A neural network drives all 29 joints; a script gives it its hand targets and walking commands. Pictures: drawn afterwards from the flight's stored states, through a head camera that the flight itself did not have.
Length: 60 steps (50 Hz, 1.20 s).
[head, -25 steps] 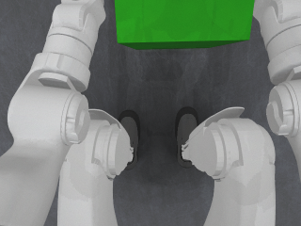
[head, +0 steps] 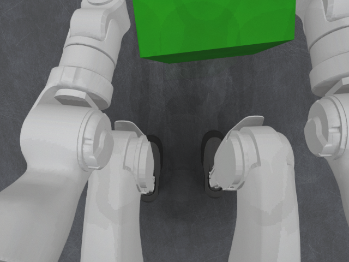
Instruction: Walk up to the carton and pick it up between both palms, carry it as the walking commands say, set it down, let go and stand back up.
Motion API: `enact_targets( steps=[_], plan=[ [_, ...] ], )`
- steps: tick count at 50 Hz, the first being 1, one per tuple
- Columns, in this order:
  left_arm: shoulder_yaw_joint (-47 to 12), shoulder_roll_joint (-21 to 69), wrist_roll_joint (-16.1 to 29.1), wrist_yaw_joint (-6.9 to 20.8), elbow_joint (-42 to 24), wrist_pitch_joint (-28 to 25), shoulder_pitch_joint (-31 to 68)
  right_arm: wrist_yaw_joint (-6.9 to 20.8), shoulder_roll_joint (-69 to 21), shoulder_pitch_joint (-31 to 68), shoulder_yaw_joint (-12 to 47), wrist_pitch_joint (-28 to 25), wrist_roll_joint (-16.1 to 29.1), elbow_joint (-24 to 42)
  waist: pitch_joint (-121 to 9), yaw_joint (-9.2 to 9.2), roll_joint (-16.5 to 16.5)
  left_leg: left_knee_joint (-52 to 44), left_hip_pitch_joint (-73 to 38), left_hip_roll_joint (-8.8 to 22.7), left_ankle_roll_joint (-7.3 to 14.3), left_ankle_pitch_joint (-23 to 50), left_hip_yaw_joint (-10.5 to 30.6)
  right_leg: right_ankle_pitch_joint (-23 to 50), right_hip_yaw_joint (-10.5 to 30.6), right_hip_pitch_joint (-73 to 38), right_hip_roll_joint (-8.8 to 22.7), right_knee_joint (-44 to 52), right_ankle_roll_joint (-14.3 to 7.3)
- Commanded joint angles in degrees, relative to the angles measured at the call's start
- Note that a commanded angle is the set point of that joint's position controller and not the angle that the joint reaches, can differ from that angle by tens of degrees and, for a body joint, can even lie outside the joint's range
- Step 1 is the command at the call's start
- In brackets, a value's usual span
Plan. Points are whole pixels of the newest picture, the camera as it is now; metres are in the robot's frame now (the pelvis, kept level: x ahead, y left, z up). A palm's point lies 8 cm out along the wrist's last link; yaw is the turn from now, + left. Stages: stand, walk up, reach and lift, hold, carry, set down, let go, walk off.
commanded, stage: reach and lift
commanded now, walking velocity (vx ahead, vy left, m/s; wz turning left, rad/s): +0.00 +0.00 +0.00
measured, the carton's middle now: out of the picture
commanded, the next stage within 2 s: none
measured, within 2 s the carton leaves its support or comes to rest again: neither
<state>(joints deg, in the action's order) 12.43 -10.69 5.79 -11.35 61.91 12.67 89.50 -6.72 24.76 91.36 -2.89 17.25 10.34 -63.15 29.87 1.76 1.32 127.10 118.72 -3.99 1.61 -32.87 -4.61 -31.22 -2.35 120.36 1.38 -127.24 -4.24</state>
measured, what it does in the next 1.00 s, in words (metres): rises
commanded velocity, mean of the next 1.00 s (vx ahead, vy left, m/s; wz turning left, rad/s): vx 0.00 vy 0.00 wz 0.00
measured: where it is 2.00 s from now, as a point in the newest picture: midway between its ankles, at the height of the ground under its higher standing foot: (179, 177)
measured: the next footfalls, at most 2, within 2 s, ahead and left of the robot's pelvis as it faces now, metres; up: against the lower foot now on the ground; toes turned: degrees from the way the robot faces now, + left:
none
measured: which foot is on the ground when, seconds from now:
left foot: down 0.00-1.00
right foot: down 0.00-1.00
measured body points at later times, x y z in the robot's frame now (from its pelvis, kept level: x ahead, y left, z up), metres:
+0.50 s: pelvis -0.01 +0.01 +0.03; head +0.32 -0.02 +0.32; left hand +0.57 +0.06 -0.07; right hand +0.54 -0.25 -0.06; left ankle +0.13 +0.11 -0.33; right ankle +0.14 -0.10 -0.33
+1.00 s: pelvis +0.00 +0.02 +0.09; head +0.33 -0.01 +0.39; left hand +0.56 +0.09 -0.01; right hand +0.54 -0.21 -0.01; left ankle +0.13 +0.11 -0.33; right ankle +0.14 -0.10 -0.33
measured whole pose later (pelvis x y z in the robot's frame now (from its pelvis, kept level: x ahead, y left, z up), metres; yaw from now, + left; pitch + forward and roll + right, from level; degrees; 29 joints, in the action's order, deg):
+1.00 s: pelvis +0.00 +0.02 +0.09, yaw -6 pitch +20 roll -2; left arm 20.7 -3.9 -2.7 -10.0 37.5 27.2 77.4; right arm -6.2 18.5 76.5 -10.2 25.7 3.8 -44.4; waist 30.1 -1.2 1.7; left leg 114.3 98.9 -5.4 0.2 -35.3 1.3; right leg -30.2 -2.3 100.7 -4.6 -110.5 -1.1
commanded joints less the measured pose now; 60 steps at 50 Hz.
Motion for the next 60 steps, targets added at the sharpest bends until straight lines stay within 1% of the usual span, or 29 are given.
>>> enact_targets(
  steps=[1,3,5,7,10,13,17,18,19,23,26,28,29,30,33,35,36,37,38,39,44,47,49,50,52,55,57,58,60],
  plan=[
    [-11.38,59.64,3.68,14.98,-27.83,2.59,43.19,19.62,-63.04,38.55,3.44,-1.82,-0.41,16.42,-108.41,1.88,-1.16,-12.01,-36.67,-5.76,-0.65,11.74,3.11,13.44,0.86,-39.45,-7.35,13.84,0.83],
    [-17.40,62.15,7.72,14.13,-38.35,3.11,45.82,19.23,-64.72,40.91,9.51,-1.04,3.08,26.94,-129.08,2.68,-1.05,-10.86,-47.34,-6.05,-1.24,23.27,3.05,24.89,1.19,-51.45,-8.22,13.32,1.01],
    [-16.86,61.30,6.38,13.70,-34.76,3.85,42.11,18.84,-62.78,39.84,8.43,-0.73,2.38,25.25,-127.76,3.54,-0.83,-10.38,-45.88,-6.21,-1.37,24.74,3.37,26.38,0.87,-49.51,-8.20,12.67,1.29],
    [-18.87,63.52,6.96,13.28,-34.77,5.22,36.37,18.04,-64.00,42.63,13.34,-0.65,4.66,33.85,-138.51,0.74,-1.36,-10.34,-51.21,-6.51,-1.28,30.32,2.76,31.00,1.52,-56.50,-8.48,13.05,1.64],
    [-20.42,64.80,7.41,12.30,-37.24,6.53,32.48,17.04,-61.88,44.19,16.08,-0.07,6.22,42.37,-145.59,0.30,-3.19,-11.24,-53.83,-6.81,-1.00,35.53,3.64,36.19,1.93,-61.62,-9.13,13.14,1.85],
    [-18.70,68.60,5.49,12.40,-31.23,8.08,26.18,17.33,-61.36,42.43,14.49,0.70,3.55,41.63,-136.49,-0.02,-4.66,-14.00,-51.06,-6.87,-0.97,34.73,5.08,32.81,1.66,-56.60,-9.59,15.12,1.81],
    [-13.10,68.45,3.32,12.19,-28.74,7.58,24.76,18.70,-64.27,45.23,16.53,1.05,4.21,40.61,-131.50,-5.21,-9.20,-16.97,-48.74,-6.56,-0.39,28.46,4.99,26.23,0.44,-53.72,-9.89,16.65,2.68],
    [-14.78,69.11,4.17,11.90,-29.06,8.06,25.21,18.80,-62.58,46.01,16.69,0.97,4.98,41.99,-131.94,-4.87,-7.64,-17.99,-51.17,-6.48,-0.55,28.16,5.51,24.96,0.46,-52.95,-9.91,17.20,2.47],
    [-11.08,66.88,2.02,11.99,-26.54,7.89,26.18,19.05,-64.01,45.40,14.78,1.38,4.44,36.46,-125.49,-7.76,-8.26,-18.80,-46.59,-6.09,-0.13,23.72,5.06,21.67,1.55,-50.83,-9.50,18.06,2.50],
    [-8.71,63.20,-1.73,12.08,-30.88,8.12,33.94,20.35,-69.15,41.88,11.13,2.81,4.57,27.06,-119.68,-10.73,-4.59,-22.28,-46.31,-4.59,0.28,12.46,4.34,10.50,3.01,-47.97,-9.11,21.38,2.65],
    [-10.50,63.68,-1.95,12.45,-32.43,8.94,36.91,20.22,-69.65,48.18,11.78,2.79,6.42,32.80,-123.76,-12.93,-4.36,-24.74,-49.46,-4.30,0.77,10.01,4.44,7.81,3.23,-49.96,-8.94,22.97,2.35],
    [-10.05,64.36,-2.15,12.84,-31.10,9.86,39.23,19.92,-68.51,47.88,8.96,3.78,4.50,28.74,-121.17,-10.35,-1.78,-25.55,-47.04,-4.07,0.06,5.92,4.52,3.72,3.05,-46.85,-9.09,23.82,1.72],
    [-9.95,63.99,-2.57,12.90,-33.30,10.03,39.87,20.25,-69.76,47.28,8.62,4.13,4.67,28.18,-123.85,-11.32,-2.56,-26.73,-50.29,-4.21,0.44,6.72,4.47,4.20,2.31,-48.57,-9.09,24.80,2.09],
    [-11.60,65.70,-1.17,13.25,-32.90,10.83,39.32,19.89,-68.54,47.37,8.55,4.07,4.12,30.13,-125.06,-7.94,-0.70,-26.56,-50.97,-3.83,-0.04,5.51,5.03,3.72,2.57,-49.13,-8.92,25.04,1.77],
    [-10.85,66.33,-0.77,14.22,-33.64,11.27,39.33,19.77,-70.02,44.50,7.68,5.36,1.27,27.43,-126.67,-6.95,-3.44,-27.94,-49.88,-4.20,-0.35,6.14,4.82,5.18,2.03,-51.67,-9.29,25.85,2.13],
    [-9.54,67.61,-1.30,14.88,-30.24,11.99,37.08,19.99,-70.22,39.83,3.99,6.02,-2.38,21.34,-122.10,-3.17,-3.24,-28.11,-48.37,-4.25,-0.71,4.49,5.76,3.70,1.31,-47.89,-9.27,26.81,1.65],
    [-13.54,69.67,0.34,15.05,-37.19,11.73,37.10,20.14,-72.47,37.96,7.20,6.01,-0.66,27.78,-133.74,-3.11,-2.96,-27.85,-55.45,-4.70,-1.12,11.76,5.38,10.47,1.73,-55.53,-9.60,27.15,2.04],
    [-11.82,68.93,-0.58,15.63,-32.17,12.29,36.76,19.69,-70.56,37.23,5.14,6.07,-2.82,23.92,-128.17,-2.46,-2.26,-28.52,-48.85,-4.64,-1.28,8.07,4.82,8.00,1.79,-53.68,-9.49,27.15,1.89],
    [-15.65,71.49,0.63,15.88,-38.61,12.15,35.19,19.51,-72.40,37.64,8.98,5.89,-1.08,32.15,-140.22,-2.93,-2.31,-28.09,-56.05,-5.61,-1.30,15.31,4.36,15.04,1.96,-61.79,-10.00,28.04,2.13],
    [-13.40,69.90,-0.70,15.83,-32.52,12.75,32.03,19.26,-70.08,37.55,7.72,5.88,-2.21,29.91,-134.75,-3.34,-2.59,-27.72,-52.07,-5.46,-1.17,14.31,4.81,13.66,2.04,-57.33,-10.19,27.42,1.97],
    [-19.89,71.74,2.75,15.42,-40.03,13.10,23.90,18.37,-68.00,40.36,14.71,4.91,2.32,48.32,-153.74,-3.96,-3.92,-26.91,-64.97,-6.32,-0.90,30.64,6.18,28.03,3.28,-67.39,-11.36,26.88,2.94],
    [-20.83,70.83,1.15,14.75,-37.12,13.09,19.04,18.33,-66.87,39.20,15.89,4.62,3.08,48.30,-148.08,-5.29,-4.47,-28.39,-65.59,-6.09,-0.55,31.49,7.44,27.37,3.60,-65.30,-11.29,27.21,3.31],
    [-20.37,70.75,0.70,15.05,-32.83,13.04,16.22,18.02,-66.60,35.98,15.87,4.68,1.46,45.22,-138.44,-3.78,-5.73,-29.81,-60.67,-5.42,-0.20,26.98,7.83,24.19,4.69,-63.98,-10.53,29.28,3.35],
    [-23.20,70.52,2.64,14.85,-38.75,12.52,18.31,17.75,-67.44,37.73,18.36,4.31,4.60,50.53,-145.19,-4.84,-4.28,-30.06,-64.50,-5.79,-0.22,30.23,7.62,27.57,5.24,-69.71,-10.71,29.93,3.50],
    [-22.23,68.83,1.69,14.43,-37.89,12.00,21.56,17.63,-67.97,33.82,16.82,4.55,2.41,41.15,-135.52,-3.76,-3.86,-31.41,-61.65,-5.16,-0.77,24.32,8.18,21.97,4.97,-64.58,-10.47,30.63,3.29],
    [-20.81,67.22,0.43,14.60,-36.83,11.95,21.94,17.40,-70.28,32.60,16.06,5.05,2.17,39.01,-132.72,-4.67,-3.44,-32.43,-61.47,-4.95,-0.24,20.60,7.63,18.17,6.01,-63.84,-10.41,32.52,3.17],
    [-23.33,69.20,1.63,14.46,-39.47,12.51,25.29,17.47,-68.84,33.36,14.27,5.05,2.03,38.79,-134.37,-2.43,-0.02,-34.38,-65.17,-4.95,-0.84,18.56,7.93,16.46,5.33,-65.12,-10.40,34.10,2.47],
    [-21.04,70.51,0.21,14.73,-32.47,13.18,23.06,17.61,-67.59,33.50,11.32,5.15,0.11,33.94,-128.22,-2.46,-0.12,-35.23,-60.51,-4.97,-1.05,14.65,7.84,12.30,4.73,-60.32,-10.34,34.41,2.33],
    [-20.05,69.99,-0.87,14.68,-32.52,13.15,23.03,18.37,-70.53,34.33,11.52,5.35,0.56,34.81,-127.73,-3.90,-0.75,-37.34,-63.99,-4.52,-0.51,12.90,8.69,10.46,4.09,-59.50,-10.09,35.20,2.58]
  ],
)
